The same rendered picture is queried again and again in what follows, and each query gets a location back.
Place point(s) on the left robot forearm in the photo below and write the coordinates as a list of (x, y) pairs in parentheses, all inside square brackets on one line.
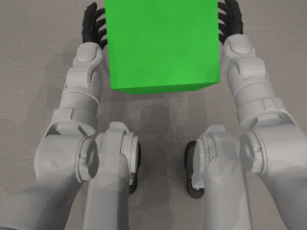
[(81, 94)]

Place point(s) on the robot right upper arm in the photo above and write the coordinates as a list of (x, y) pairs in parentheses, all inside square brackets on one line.
[(278, 155)]

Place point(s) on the right robot forearm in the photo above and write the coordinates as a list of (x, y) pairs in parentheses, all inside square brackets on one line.
[(251, 87)]

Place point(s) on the robot right foot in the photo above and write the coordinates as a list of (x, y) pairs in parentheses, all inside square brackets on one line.
[(188, 165)]

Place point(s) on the carton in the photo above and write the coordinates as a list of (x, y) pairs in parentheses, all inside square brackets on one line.
[(162, 46)]

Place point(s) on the robot right hand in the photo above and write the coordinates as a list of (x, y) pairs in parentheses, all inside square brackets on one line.
[(233, 24)]

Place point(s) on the robot left hand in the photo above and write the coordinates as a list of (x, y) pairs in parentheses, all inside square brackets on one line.
[(91, 28)]

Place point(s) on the robot left upper arm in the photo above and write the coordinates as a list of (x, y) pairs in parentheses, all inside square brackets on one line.
[(62, 164)]

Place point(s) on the right robot thigh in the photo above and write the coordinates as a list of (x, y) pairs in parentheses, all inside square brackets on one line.
[(226, 198)]

